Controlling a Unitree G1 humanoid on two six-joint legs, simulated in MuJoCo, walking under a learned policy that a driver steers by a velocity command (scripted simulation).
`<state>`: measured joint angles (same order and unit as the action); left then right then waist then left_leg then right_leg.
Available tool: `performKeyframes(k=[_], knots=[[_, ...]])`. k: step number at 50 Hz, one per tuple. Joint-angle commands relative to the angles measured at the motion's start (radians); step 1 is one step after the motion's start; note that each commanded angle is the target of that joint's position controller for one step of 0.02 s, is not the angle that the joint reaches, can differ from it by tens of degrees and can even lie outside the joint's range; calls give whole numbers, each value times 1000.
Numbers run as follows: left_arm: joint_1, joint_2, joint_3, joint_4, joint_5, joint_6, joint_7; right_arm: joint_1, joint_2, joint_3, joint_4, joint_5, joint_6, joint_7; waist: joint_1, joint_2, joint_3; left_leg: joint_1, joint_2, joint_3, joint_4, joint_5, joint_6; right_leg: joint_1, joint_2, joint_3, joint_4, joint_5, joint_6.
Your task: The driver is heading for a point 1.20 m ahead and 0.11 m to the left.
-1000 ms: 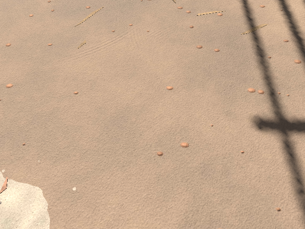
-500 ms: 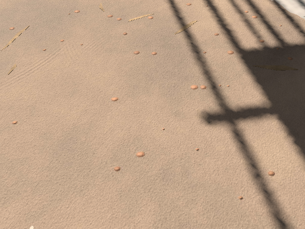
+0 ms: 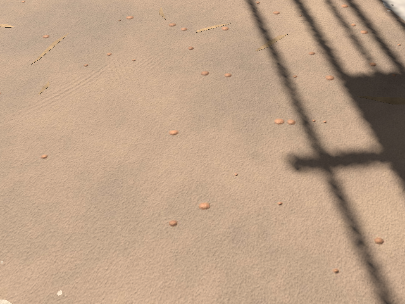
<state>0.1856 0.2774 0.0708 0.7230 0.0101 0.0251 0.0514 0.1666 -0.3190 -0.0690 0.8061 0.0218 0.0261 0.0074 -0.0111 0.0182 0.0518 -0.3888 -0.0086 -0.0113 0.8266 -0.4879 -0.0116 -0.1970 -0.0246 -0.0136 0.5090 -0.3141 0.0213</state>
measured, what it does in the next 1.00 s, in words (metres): steps on the spot: left foot, then right foot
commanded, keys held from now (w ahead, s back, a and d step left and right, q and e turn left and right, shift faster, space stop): q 0.40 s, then no key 0.08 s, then e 0.52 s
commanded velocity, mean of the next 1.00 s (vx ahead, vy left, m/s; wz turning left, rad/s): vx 0.00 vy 0.00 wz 0.14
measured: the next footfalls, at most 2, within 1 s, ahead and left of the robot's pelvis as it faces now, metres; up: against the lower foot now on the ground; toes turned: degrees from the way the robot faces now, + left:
left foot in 0.12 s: +0.04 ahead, +0.12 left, +0.00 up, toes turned +6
right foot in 0.64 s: +0.09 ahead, -0.10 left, +0.00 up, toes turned +18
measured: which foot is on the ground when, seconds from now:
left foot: up 0.00-0.10, down 0.12-1.00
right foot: down 0.00-0.12, up 0.14-0.62, down 0.64-0.90, up 0.92-1.00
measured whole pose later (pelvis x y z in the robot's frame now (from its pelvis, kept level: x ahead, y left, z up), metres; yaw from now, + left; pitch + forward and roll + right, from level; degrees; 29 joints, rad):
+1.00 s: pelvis +0.02 +0.01 +0.00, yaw +5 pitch +0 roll +1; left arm 0.15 0.34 0.07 0.71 -0.02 0.03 0.01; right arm 0.19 -0.30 -0.07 0.72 -0.01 0.01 -0.03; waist -0.02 -0.02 0.06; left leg -0.22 -0.03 0.03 0.50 -0.28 0.04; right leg -0.44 0.03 0.08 0.97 -0.51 0.05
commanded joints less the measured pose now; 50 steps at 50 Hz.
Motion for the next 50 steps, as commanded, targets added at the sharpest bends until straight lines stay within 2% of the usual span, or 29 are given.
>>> performKeyframes(k=[1,3,5,6,7,8,9,11,12,15,18,24,28,30,31,32,33,34,35,39,41,43,44,45,46,47,48,49,50], knots=[[-69,192,51,-63,-13,-20,7,-41,-66,-18,-93,2,5,9,11,-177,-57,-69,52,12,34,-8,-12,70,-289,184,-128,562,-210],[-84,197,54,-57,-21,-10,5,-19,-70,-21,-98,4,11,21,4,-188,-80,18,31,58,-74,85,-10,54,-263,120,-89,548,-184],[-82,184,50,-45,-34,-5,2,47,-81,-33,-83,1,16,28,-25,-154,-103,161,-18,102,-270,255,20,6,-225,51,14,431,-130],[-15,152,44,-20,-28,-8,-5,68,-117,-47,-87,-5,16,19,-20,-32,-107,268,2,5,-384,423,57,-81,-166,-25,168,256,-61],[-7,77,18,-60,31,-9,-9,80,-265,-77,-117,-9,10,-1,13,307,-108,417,292,-432,-443,841,200,-379,-24,-98,497,-300,60],[-100,103,22,-92,11,-15,0,114,-254,-61,-136,-53,-13,15,-59,236,-188,351,400,-598,-491,846,373,-421,44,76,667,-429,57],[-113,142,33,-87,-12,-13,5,78,-230,-54,-143,-55,-35,21,-44,130,-142,329,367,-526,-499,759,368,-446,21,107,737,-369,45],[-96,161,46,-56,-8,-10,17,0,-183,-43,-147,-17,-43,4,-9,48,-92,299,268,-404,-494,558,261,-458,-18,116,684,-197,33],[-91,164,49,-53,-5,-9,20,-21,-174,-37,-151,-9,-39,-6,2,63,-87,270,237,-374,-501,540,238,-427,-22,121,652,-139,38],[-67,135,45,-46,-12,-16,10,-6,-156,-29,-165,-14,-29,-26,7,86,-121,280,194,-341,-514,542,234,-382,12,113,614,-48,56],[-91,119,40,-53,-10,-20,8,11,-162,-33,-172,-10,-22,-36,-6,83,-113,306,183,-367,-518,468,236,-394,23,122,484,-23,74],[-95,118,32,-45,-14,-34,-6,-1,-155,-30,-182,-22,-7,-38,-26,116,-95,234,166,-402,-516,334,240,-285,15,115,300,-15,86],[-65,100,16,-25,-15,-45,-25,-30,-88,4,-166,-39,-5,-26,-27,110,-112,189,168,-368,-488,394,236,-123,-16,83,164,-11,67],[-30,74,4,-4,-13,-54,-37,-45,-59,22,-143,-38,-8,-19,7,93,-103,153,146,-331,-470,390,204,9,-7,60,-37,119,44],[-38,85,1,-5,-4,-56,-41,-8,-54,26,-121,-40,-14,-16,8,66,-88,142,123,-312,-467,378,167,59,-11,78,-137,232,26],[-45,138,7,-17,5,-58,-38,24,-63,25,-111,-54,-25,-14,-14,10,-92,130,84,-275,-430,328,120,98,-74,156,-127,398,-1],[-66,219,21,-30,1,-56,-35,76,-93,13,-107,-63,-34,-13,-74,-97,-90,126,6,-196,-386,252,86,79,-122,211,-76,513,-57],[-78,219,26,-24,-8,-53,-39,50,-91,12,-109,-59,-36,-19,-62,-151,-89,169,-34,-124,-373,236,50,-3,-125,239,-99,379,-109],[-77,193,21,-27,-13,-53,-44,0,-110,6,-113,-54,-33,-27,-32,-151,-72,195,-40,-101,-341,242,33,-48,-122,271,-131,292,-119],[-60,191,20,-30,-22,-55,-38,-16,-89,-6,-133,-39,-10,-43,-19,-179,-75,194,-34,-70,-297,277,43,-68,-119,342,-119,288,-122],[-57,190,22,-42,-28,-45,-29,-3,-77,-13,-136,-35,-13,-40,-14,-143,-88,209,-25,-66,-307,288,52,-87,-97,349,-83,276,-119],[-63,178,21,-62,-32,-34,-23,13,-87,-24,-136,-32,-14,-36,-7,-63,-90,239,22,-108,-361,320,81,-140,-39,304,-7,231,-90],[-61,166,18,-71,-33,-29,-22,26,-102,-31,-136,-33,-14,-35,-5,4,-89,268,78,-168,-409,352,117,-189,5,253,65,179,-61],[-49,151,14,-76,-32,-24,-24,39,-124,-37,-136,-37,-14,-34,-5,82,-85,302,183,-271,-463,431,183,-251,54,186,163,98,-25],[-29,145,14,-80,-27,-21,-27,24,-134,-38,-142,-41,-17,-36,5,172,-91,315,312,-370,-495,556,267,-299,67,121,306,-136,-1],[-40,177,27,-85,-26,-17,-32,21,-118,-30,-157,-46,-24,-42,-10,156,-91,311,398,-421,-505,685,337,-351,39,114,518,-303,19],[-35,194,40,-82,-33,-11,-35,5,-110,-25,-164,-44,-29,-46,2,82,-83,297,408,-391,-499,740,349,-373,19,128,637,-315,30],[-27,173,36,-78,-37,-1,-38,-30,-114,-26,-166,-33,-32,-48,21,41,-64,292,369,-311,-495,714,311,-385,-9,129,625,-270,36],[-42,144,26,-81,-37,4,-39,-42,-128,-31,-162,-25,-33,-49,14,46,-48,302,328,-243,-499,702,280,-398,-24,109,574,-210,44]])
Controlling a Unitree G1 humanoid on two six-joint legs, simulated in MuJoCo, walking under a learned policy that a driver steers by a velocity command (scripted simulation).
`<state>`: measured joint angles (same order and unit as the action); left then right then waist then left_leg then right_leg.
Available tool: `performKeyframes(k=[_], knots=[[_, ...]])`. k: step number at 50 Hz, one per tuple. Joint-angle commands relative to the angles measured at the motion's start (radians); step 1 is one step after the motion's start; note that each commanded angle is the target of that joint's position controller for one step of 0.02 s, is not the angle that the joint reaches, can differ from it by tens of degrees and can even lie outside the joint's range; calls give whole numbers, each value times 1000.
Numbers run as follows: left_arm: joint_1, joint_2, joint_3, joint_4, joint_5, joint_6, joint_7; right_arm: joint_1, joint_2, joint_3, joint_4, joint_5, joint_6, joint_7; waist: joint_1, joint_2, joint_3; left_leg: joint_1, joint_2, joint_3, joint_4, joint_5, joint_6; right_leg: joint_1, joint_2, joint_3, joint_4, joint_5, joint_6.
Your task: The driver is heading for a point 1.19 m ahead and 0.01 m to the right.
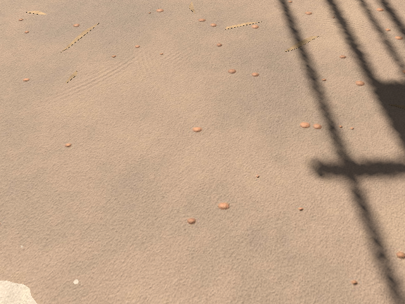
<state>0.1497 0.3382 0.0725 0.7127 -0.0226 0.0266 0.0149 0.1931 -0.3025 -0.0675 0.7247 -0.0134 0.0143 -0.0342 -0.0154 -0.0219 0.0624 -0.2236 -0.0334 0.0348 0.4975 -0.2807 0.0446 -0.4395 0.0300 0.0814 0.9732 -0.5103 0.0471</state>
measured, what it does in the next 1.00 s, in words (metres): walks ahead: right foot, then left foot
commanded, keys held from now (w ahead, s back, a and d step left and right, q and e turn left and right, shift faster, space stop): e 0.26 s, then no key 0.04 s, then q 0.10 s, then w+q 0.60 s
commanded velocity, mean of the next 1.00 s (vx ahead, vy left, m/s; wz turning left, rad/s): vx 0.19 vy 0.00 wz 0.02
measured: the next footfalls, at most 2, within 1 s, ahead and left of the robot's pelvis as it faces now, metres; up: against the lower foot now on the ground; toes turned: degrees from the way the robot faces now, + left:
right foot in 0.20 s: +0.04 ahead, -0.16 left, +0.00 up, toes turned -8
left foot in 0.80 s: +0.16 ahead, +0.08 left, +0.00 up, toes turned +2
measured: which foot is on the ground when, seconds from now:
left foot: down 0.00-0.20, up 0.22-0.78, down 0.80-1.00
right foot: up 0.00-0.18, down 0.20-0.82, up 0.84-1.00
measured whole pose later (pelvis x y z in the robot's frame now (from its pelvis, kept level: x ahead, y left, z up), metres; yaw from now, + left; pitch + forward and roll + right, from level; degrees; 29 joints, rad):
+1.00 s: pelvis +0.17 +0.00 +0.01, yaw +6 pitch +2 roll -1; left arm 0.18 0.34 0.06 0.71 0.01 -0.10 -0.04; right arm 0.36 -0.28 -0.03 0.70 0.01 -0.05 0.01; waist -0.02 -0.03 0.03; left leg -0.14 -0.05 -0.05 0.36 -0.25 0.07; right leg -0.56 -0.05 0.02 0.99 -0.24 0.02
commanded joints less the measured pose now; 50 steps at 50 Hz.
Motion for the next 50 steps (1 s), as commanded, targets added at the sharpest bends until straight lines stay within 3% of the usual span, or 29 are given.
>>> performKeyframes(k=[1,4,7,9,10,11,12,13,15,19,20,21,22,24,25,29,32,36,38,39,40,41,42,43,44,45,46,47,50], knots=[[-25,65,15,-78,-3,4,-6,-60,-157,-37,-74,11,-17,-9,3,101,-58,152,324,-235,-169,511,211,-149,-83,-14,64,27,28],[-44,49,0,-110,-7,1,-31,-49,-176,-45,-68,10,5,-8,-18,154,-109,155,286,-112,-144,568,189,-11,-75,-89,-127,88,31],[-9,76,12,-118,-8,6,-45,-38,-197,-52,-60,30,14,-1,-5,169,-139,162,306,-77,-84,537,158,96,-43,-147,-323,184,3],[65,105,31,-100,4,12,-34,-9,-167,-45,-41,45,2,5,31,124,-146,65,263,-6,48,369,70,270,-4,-146,-530,371,-54],[106,187,58,-107,2,14,-19,31,-126,-34,-37,13,-8,13,29,-56,-152,-130,187,79,261,98,-26,438,-131,59,-578,663,-118],[107,301,73,-146,27,6,-13,-24,-76,-12,-105,-32,-14,13,26,-288,-160,-416,30,62,515,-418,-111,497,-417,474,-590,958,-337],[137,240,59,-146,52,-17,-24,-101,-126,-28,-114,-8,-15,6,102,-139,-224,-425,29,-96,679,-439,-114,452,-436,489,-623,869,-427],[91,212,49,-140,48,-34,-26,-103,-139,-35,-113,17,-9,3,64,-105,-166,-439,51,-116,711,-350,-101,406,-376,393,-630,773,-381],[-10,145,30,-146,16,-38,-15,-59,-154,-45,-74,10,3,-11,19,-68,-121,-421,84,-120,653,-196,-106,350,-284,269,-627,653,-284],[-42,40,-17,-130,38,-40,1,11,-97,-28,-29,20,10,0,-9,-91,-167,-242,86,-87,555,-50,-138,289,-214,110,-638,699,-265],[-41,23,-24,-117,41,-41,2,1,-76,-18,-28,20,11,3,-3,-94,-158,-210,98,-88,461,-33,-140,286,-202,87,-643,657,-256],[-17,19,-27,-98,43,-42,3,-8,-59,-8,-27,18,9,10,14,-100,-161,-174,106,-79,372,-16,-138,288,-193,79,-668,497,-250],[8,54,-16,-85,43,-41,2,-36,-63,-4,-35,22,7,15,44,-119,-133,-168,101,-60,323,-18,-132,279,-200,103,-709,299,-256],[49,144,12,-62,40,-39,-1,-82,-112,-11,-60,38,-2,20,85,-146,-57,-242,87,-40,297,-70,-110,292,-257,207,-785,37,-281],[61,150,15,-53,37,-42,-2,-91,-123,-12,-66,44,-9,20,92,-131,-28,-287,93,-53,282,-91,-96,317,-286,246,-805,-18,-288],[94,136,20,-19,20,-71,-1,-96,-98,-5,-70,42,-41,26,101,-69,9,-403,121,-91,258,-106,-51,438,-342,262,-840,-16,-294],[84,133,27,-12,15,-86,-6,-92,-79,0,-76,43,-55,41,92,-56,-5,-382,129,-67,223,-86,-32,456,-330,182,-846,61,-281],[70,149,39,-10,3,-86,-25,-82,-70,8,-90,48,-55,64,74,-56,-21,-252,112,-5,135,-35,-12,392,-306,58,-822,151,-257],[49,155,42,-8,-9,-81,-31,-33,-73,6,-81,44,-53,69,32,-39,-37,-120,79,43,50,34,4,323,-284,-16,-750,182,-228],[43,148,40,-7,-10,-81,-32,26,-87,-3,-63,42,-50,66,0,-31,-58,-9,47,66,28,44,16,260,-263,-59,-671,233,-206],[39,120,29,-9,-3,-86,-31,129,-129,-25,-41,47,-46,58,-52,-11,-105,150,25,52,18,28,45,175,-226,-121,-519,350,-169],[9,56,5,-38,23,-95,-31,286,-225,-60,-16,52,-42,44,-116,157,-162,332,178,-199,-78,-43,119,5,-136,-233,-164,316,-88],[-20,5,-13,-116,41,-121,-32,321,-339,-75,-37,42,-58,49,-96,360,-190,490,387,-767,-249,-226,308,-365,42,-150,140,-62,-28],[-33,92,4,-100,5,-143,-41,282,-238,-48,-55,36,-74,55,-106,212,-161,488,403,-759,-293,-302,318,-467,-34,-12,246,-46,-45],[-30,125,11,-99,-14,-156,-52,235,-188,-33,-68,29,-82,56,-77,186,-92,431,370,-656,-289,-242,287,-485,-72,-11,229,54,-69],[-16,123,11,-81,0,-160,-52,194,-164,-26,-82,29,-85,57,-52,110,-57,368,324,-555,-281,-138,256,-450,-103,-17,181,133,-70],[-25,123,14,-80,27,-162,-50,157,-152,-20,-92,29,-81,55,-33,78,-31,309,292,-490,-286,-8,237,-412,-118,-19,105,194,-60],[-23,116,16,-80,36,-159,-51,136,-147,-14,-103,22,-79,50,-12,91,-28,253,263,-436,-297,101,224,-350,-123,-21,61,242,-48],[-46,74,4,-86,39,-145,-50,133,-172,-22,-104,26,-78,29,1,90,-26,167,211,-323,-310,322,215,-283,-86,-58,-73,359,5]])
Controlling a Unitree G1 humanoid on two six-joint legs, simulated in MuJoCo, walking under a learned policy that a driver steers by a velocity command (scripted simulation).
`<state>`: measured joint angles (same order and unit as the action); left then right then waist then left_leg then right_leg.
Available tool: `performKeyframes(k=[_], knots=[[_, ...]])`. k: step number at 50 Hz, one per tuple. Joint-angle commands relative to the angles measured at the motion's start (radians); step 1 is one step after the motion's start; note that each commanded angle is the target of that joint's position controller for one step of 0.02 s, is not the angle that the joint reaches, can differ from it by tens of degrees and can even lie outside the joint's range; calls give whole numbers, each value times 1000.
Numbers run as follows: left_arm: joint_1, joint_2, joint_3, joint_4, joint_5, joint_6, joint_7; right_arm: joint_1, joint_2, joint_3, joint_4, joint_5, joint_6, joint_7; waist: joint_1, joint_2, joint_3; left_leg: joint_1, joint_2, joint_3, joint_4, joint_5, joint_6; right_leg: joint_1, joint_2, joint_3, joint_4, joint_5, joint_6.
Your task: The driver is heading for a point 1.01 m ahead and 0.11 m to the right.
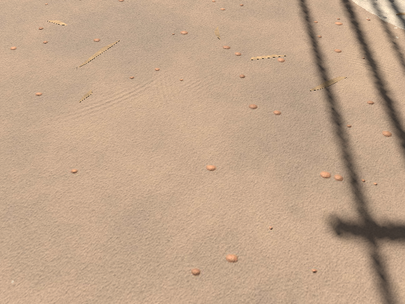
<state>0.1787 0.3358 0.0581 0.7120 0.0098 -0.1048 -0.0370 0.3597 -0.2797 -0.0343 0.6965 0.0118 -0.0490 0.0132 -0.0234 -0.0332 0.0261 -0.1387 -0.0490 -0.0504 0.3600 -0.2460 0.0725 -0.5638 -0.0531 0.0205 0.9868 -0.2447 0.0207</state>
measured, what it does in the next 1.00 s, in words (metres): walks ahead: right foot, then left foot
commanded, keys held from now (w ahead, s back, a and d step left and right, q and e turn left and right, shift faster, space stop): w+q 0.12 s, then w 0.10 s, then w+e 0.46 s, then e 0.32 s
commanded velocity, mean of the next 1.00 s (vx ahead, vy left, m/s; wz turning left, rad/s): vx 0.42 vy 0.00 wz -0.13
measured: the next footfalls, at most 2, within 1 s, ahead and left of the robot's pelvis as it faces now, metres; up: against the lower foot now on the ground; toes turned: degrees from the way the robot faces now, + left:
right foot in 0.26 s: +0.36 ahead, -0.11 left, +0.00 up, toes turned +9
left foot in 0.74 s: +0.58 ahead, +0.14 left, +0.00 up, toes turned -7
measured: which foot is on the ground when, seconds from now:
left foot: down 0.00-0.28, up 0.30-0.72, down 0.74-1.00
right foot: up 0.00-0.24, down 0.26-0.74, up 0.76-1.00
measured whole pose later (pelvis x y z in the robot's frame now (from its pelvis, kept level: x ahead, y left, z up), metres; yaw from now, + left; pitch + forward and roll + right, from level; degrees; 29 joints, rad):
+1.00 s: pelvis +0.51 +0.04 +0.00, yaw -13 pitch +1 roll +1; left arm 0.19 0.34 0.08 0.65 -0.02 0.04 0.01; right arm 0.18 -0.28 -0.06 0.72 -0.01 -0.05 -0.01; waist -0.02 -0.03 0.08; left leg -0.22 0.02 0.11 0.38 -0.17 0.03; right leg -0.59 -0.04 0.02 0.96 -0.31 0.08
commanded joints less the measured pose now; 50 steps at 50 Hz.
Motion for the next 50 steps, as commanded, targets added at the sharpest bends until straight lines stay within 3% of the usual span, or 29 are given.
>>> performKeyframes(k=[1,3,5,8,10,11,12,13,14,15,16,17,18,19,20,23,27,29,32,34,36,37,38,39,40,41,42,45,50], knots=[[-111,60,12,-95,4,-11,5,-26,-200,-58,-70,4,-14,-26,1,100,22,47,203,-206,-172,298,173,-131,12,-2,-169,148,41],[-186,30,-2,-113,-2,-12,3,-1,-206,-62,-55,8,-10,-37,-23,120,36,-15,165,-166,-162,281,142,-52,45,-11,-325,264,50],[-255,24,-7,-133,-10,-15,-3,40,-212,-68,-36,14,-7,-42,-50,128,45,-37,172,-186,-159,243,127,3,66,-9,-415,326,46],[-265,52,3,-137,-17,-23,-10,62,-201,-70,-10,21,-6,-47,-41,141,40,37,220,-236,-129,232,106,40,55,36,-495,371,15],[-232,68,11,-126,-15,-28,-12,63,-191,-72,5,15,0,-49,-23,158,34,118,253,-247,-84,324,92,52,47,36,-504,310,-16],[-196,83,20,-118,-14,-29,-10,60,-191,-73,6,10,5,-47,-7,172,12,150,250,-244,-30,448,83,96,60,17,-505,253,-36],[-111,107,35,-94,-15,-28,-4,49,-188,-71,4,3,11,-45,38,182,-51,172,223,-211,80,628,68,203,89,-27,-518,225,-64],[6,135,49,-69,-11,-24,2,45,-170,-62,-3,-4,15,-42,97,175,-152,123,175,-165,258,698,41,397,67,-33,-499,244,-104],[162,188,56,-56,4,-20,6,88,-110,-37,-22,-27,17,-42,130,44,-316,-78,106,-143,561,420,11,713,-114,194,-434,255,-191],[234,232,71,-1,0,-12,-9,250,-20,-13,-16,7,4,-32,50,-321,-436,-421,-66,-111,902,-300,-59,981,-311,725,-603,-50,-355],[209,129,45,-10,-32,-14,-14,177,-123,-25,-5,19,-8,-29,88,-191,-341,-530,-9,-159,982,-311,-50,928,-288,800,-701,-224,-326],[132,93,33,-20,-35,-9,-9,25,-174,-39,-37,25,-17,-26,99,-94,-184,-573,43,-113,973,-218,-45,784,-257,638,-710,-174,-294],[89,91,30,-30,-24,-3,-6,-66,-169,-34,-58,9,-30,-27,90,8,-106,-549,77,-81,927,-152,-41,646,-213,537,-722,-43,-276],[65,89,29,-31,-15,2,-3,-106,-159,-36,-73,-9,-42,-26,66,29,-55,-536,104,-69,861,-112,-45,551,-180,471,-732,78,-279],[60,80,24,-34,-5,2,3,-99,-145,-35,-76,-15,-48,-23,40,3,-57,-489,124,-71,816,-83,-48,503,-150,432,-749,152,-278],[76,75,23,-22,-23,3,16,-90,-99,-21,-81,-25,-48,-17,13,-41,-49,-460,134,-40,657,-99,-83,433,-125,363,-789,226,-306],[109,127,40,-7,-33,17,37,-240,-59,3,-121,-26,-55,-11,56,-35,-1,-380,104,-8,362,121,-120,310,-76,267,-810,204,-272],[146,136,44,4,-36,28,43,-300,-66,1,-129,-18,-63,-4,82,-36,-3,-313,70,-4,262,249,-132,288,-62,259,-790,196,-247],[193,133,45,16,-46,42,46,-346,-95,-12,-147,-5,-70,0,88,-45,-11,-253,51,-30,172,264,-126,328,-80,319,-732,116,-216],[187,131,47,14,-43,50,48,-324,-119,-27,-147,0,-75,-1,58,-65,-17,-192,52,-33,133,211,-102,353,-91,365,-671,88,-190],[168,83,34,0,-34,59,49,-202,-160,-53,-125,-20,-79,-13,-17,-57,-76,6,89,-36,57,217,-49,324,-3,324,-474,190,-124],[167,22,14,-32,-13,57,50,-74,-227,-71,-123,-40,-76,-23,-64,67,-220,229,276,-192,93,346,18,216,66,242,-190,28,-74],[325,-34,-5,-49,-28,51,53,-43,-279,-81,-107,-51,-53,-20,8,364,-334,446,509,-548,65,455,187,-58,171,128,97,-428,-16],[334,70,17,-30,-42,60,60,-49,-199,-70,-107,-30,-41,-12,-1,283,-299,396,506,-618,35,367,201,-148,94,142,240,-401,9],[244,119,35,-37,-42,74,64,-88,-133,-52,-118,-25,-36,-13,-20,187,-202,304,455,-455,37,418,166,-168,66,132,291,-329,25],[195,120,40,-45,-34,89,68,-141,-106,-41,-118,-27,-30,-10,-6,127,-152,206,404,-316,33,525,142,-143,40,104,285,-282,40],[174,113,45,-57,-26,103,69,-185,-90,-36,-112,-26,-25,-8,17,130,-107,119,365,-227,21,589,131,-120,17,92,253,-251,51],[159,44,34,-80,-31,133,63,-232,-117,-48,-82,-37,-27,-14,47,183,-64,-28,313,-71,-65,599,140,-21,3,34,144,-160,69],[62,22,22,-128,-22,138,36,-255,-164,-66,-48,-18,-6,-34,29,146,-103,-3,335,46,-91,569,153,61,-17,7,-110,32,52]])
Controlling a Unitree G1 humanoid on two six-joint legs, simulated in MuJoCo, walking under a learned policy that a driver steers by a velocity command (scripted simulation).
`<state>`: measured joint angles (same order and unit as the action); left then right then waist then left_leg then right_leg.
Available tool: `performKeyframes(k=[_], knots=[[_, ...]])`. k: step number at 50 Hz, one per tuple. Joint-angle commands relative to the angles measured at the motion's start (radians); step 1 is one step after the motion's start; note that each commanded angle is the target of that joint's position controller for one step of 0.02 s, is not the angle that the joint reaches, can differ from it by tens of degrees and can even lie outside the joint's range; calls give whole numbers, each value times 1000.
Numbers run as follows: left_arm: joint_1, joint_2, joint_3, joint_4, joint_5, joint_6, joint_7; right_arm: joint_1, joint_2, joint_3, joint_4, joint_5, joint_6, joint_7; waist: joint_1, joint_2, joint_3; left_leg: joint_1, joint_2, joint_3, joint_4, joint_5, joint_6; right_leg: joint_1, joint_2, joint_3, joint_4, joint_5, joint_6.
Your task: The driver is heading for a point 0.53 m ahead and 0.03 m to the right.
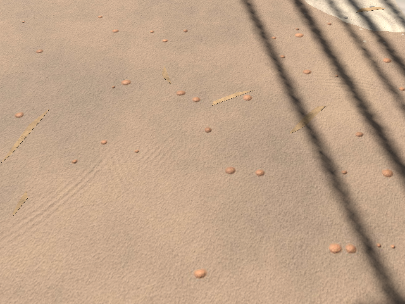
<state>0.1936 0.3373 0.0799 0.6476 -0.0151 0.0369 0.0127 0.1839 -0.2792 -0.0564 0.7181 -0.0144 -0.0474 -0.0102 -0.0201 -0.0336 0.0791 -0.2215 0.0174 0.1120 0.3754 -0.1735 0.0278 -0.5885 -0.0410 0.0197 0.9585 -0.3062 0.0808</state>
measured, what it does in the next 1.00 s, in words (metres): walks ahead: right foot, then left foot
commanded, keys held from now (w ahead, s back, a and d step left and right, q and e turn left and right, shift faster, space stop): e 0.34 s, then no key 0.02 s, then q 0.04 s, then w+q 0.60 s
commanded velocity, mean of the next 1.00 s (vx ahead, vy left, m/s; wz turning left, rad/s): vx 0.22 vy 0.00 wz -0.08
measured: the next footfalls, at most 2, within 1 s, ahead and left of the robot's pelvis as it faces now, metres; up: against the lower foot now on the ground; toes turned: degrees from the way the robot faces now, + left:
right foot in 0.18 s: +0.13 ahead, -0.14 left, +0.00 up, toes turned -8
left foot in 0.60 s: +0.15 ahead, +0.09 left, +0.00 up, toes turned -12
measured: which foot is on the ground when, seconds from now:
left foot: down 0.00-0.20, up 0.22-0.58, down 0.60-1.00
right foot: up 0.00-0.16, down 0.18-0.60, up 0.62-1.00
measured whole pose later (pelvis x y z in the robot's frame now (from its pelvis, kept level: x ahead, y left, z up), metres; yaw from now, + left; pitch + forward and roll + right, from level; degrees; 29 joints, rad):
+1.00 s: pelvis +0.24 -0.05 -0.01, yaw +0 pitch +3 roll -1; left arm 0.02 0.28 0.06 0.65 -0.03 -0.11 -0.03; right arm 0.49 -0.29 -0.06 0.80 0.03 -0.02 -0.03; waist -0.11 -0.02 0.01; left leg -0.02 -0.02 -0.21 0.38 -0.40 0.01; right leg -0.41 0.03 0.05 0.44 -0.10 0.03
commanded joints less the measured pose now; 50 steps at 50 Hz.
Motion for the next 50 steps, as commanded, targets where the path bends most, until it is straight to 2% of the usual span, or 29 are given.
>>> performKeyframes(k=[1,5,7,8,9,10,11,12,13,14,15,16,20,22,25,27,29,30,31,32,33,36,37,39,42,45,47,49,50], knots=[[27,25,1,-73,2,-3,-21,-82,-173,-47,-64,13,-3,-11,21,144,-153,76,268,-95,-105,478,192,112,-26,-3,-125,114,-17],[-51,55,14,-122,1,12,-42,-60,-210,-61,-38,38,9,2,2,143,-132,123,295,-72,-47,408,166,153,-13,-37,-262,76,-60],[-50,64,24,-135,0,17,-48,-62,-219,-66,-32,53,13,6,17,142,-131,142,296,-58,27,398,135,203,7,-60,-373,88,-93],[-22,75,32,-130,2,16,-45,-58,-209,-64,-25,59,16,5,35,126,-141,119,268,-23,107,389,100,287,32,-74,-468,162,-118],[41,130,54,-119,7,14,-32,1,-180,-58,-5,49,13,9,53,46,-183,46,202,30,260,338,37,447,26,-20,-548,370,-161],[108,260,84,-132,16,12,-7,16,-126,-35,-41,-5,9,11,50,-218,-254,-230,93,86,578,-125,-56,694,-223,310,-513,864,-278],[82,260,72,-153,36,-2,-10,-6,-118,-25,-65,-19,13,9,62,-262,-335,-410,-30,-66,804,-544,-100,712,-379,554,-549,841,-493],[72,197,55,-148,26,-19,-21,-55,-175,-42,-56,4,23,9,96,-110,-313,-427,4,-164,873,-505,-98,658,-326,462,-575,757,-468],[32,170,45,-136,17,-30,-19,-68,-171,-43,-60,21,30,4,64,-83,-245,-438,22,-173,855,-424,-85,598,-264,370,-574,666,-403],[-8,152,42,-134,5,-31,-16,-60,-162,-43,-45,14,36,-7,43,-32,-210,-437,35,-178,794,-357,-84,548,-212,326,-584,567,-351],[-49,145,37,-139,-2,-26,-10,-61,-173,-48,-46,4,41,-16,25,-48,-187,-405,37,-178,744,-303,-92,490,-186,302,-593,529,-329],[-72,148,35,-145,7,-20,-4,-49,-163,-46,-41,2,44,-15,8,-73,-187,-349,17,-165,737,-265,-102,432,-161,284,-600,540,-326],[-94,118,25,-135,19,-15,10,-2,-115,-27,-14,14,50,-12,5,-88,-233,-242,11,-151,552,-201,-124,411,-142,236,-590,492,-319],[-69,92,13,-111,21,-15,10,-13,-91,-13,-16,17,50,1,34,-111,-244,-162,25,-129,448,-159,-113,370,-128,232,-632,145,-311],[-29,126,12,-67,27,-22,-4,-34,-117,-13,-31,29,40,19,62,-161,-163,-120,5,-84,369,-200,-71,302,-156,299,-693,-236,-300],[-36,131,10,-50,18,-31,-9,-2,-113,-11,-19,32,24,25,35,-124,-108,-55,-6,-61,253,-172,-19,250,-163,299,-686,-333,-279],[-58,94,-2,-39,12,-43,-7,89,-99,-8,22,28,8,27,-14,-77,-74,49,-16,-71,117,-169,34,186,-117,240,-613,-342,-231],[-80,39,-17,-49,18,-51,-6,159,-125,-10,40,23,0,24,-29,30,-67,103,90,-251,13,-262,77,118,-51,157,-425,-284,-178],[-100,5,-22,-87,19,-72,-9,205,-232,-34,46,22,-3,22,-14,237,-27,154,270,-613,-144,-479,198,-82,96,-41,-155,-208,-92],[-169,70,-3,-116,-14,-98,-4,210,-265,-46,36,-5,-12,26,-56,276,54,113,369,-870,-276,-579,296,-209,89,24,-30,-275,-93],[-159,104,11,-107,-32,-114,-5,175,-215,-34,26,-6,-24,20,-30,225,86,123,353,-819,-262,-567,278,-244,33,77,25,-181,-99],[-166,75,14,-78,13,-134,-16,189,-154,-21,27,26,-27,3,-38,170,24,232,232,-584,-224,-275,192,-238,4,63,-42,31,-84],[-177,47,10,-76,18,-138,-21,211,-138,-17,30,29,-23,-3,-43,161,-1,235,199,-528,-219,-175,180,-195,16,47,-81,88,-70],[-192,4,0,-73,14,-142,-31,230,-131,-19,29,29,-15,-13,-46,160,-31,216,153,-441,-204,-48,167,-113,42,21,-189,167,-44],[-256,-20,-9,-82,3,-145,-39,256,-160,-32,27,33,-4,-22,-70,174,-23,141,131,-405,-186,-8,165,-1,70,7,-345,222,-17],[-296,-2,-6,-92,-8,-152,-47,281,-180,-43,28,43,6,-23,-80,181,-14,100,147,-447,-154,-23,167,86,79,14,-437,223,-14],[-270,30,5,-88,-15,-158,-47,267,-192,-50,22,49,10,-22,-55,199,-22,92,169,-497,-131,-6,156,162,75,30,-474,216,-30],[-169,67,23,-62,-16,-164,-39,231,-181,-50,9,49,13,-21,12,205,-57,71,158,-503,-54,83,124,313,68,25,-534,209,-68],[-66,100,40,-37,-9,-166,-29,218,-154,-43,-3,42,11,-18,63,191,-125,28,107,-469,67,158,93,477,43,33,-553,206,-100]])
